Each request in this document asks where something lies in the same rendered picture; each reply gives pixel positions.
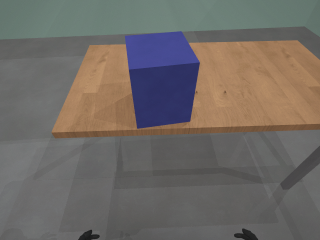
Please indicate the table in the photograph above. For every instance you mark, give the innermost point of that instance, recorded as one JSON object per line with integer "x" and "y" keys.
{"x": 242, "y": 86}

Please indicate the right robot hand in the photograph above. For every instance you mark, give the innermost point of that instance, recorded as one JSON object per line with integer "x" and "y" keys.
{"x": 246, "y": 235}

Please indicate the carton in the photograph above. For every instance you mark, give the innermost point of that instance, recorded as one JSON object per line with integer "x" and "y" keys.
{"x": 163, "y": 72}

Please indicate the left robot hand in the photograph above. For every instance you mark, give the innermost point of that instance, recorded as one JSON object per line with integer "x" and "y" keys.
{"x": 88, "y": 236}

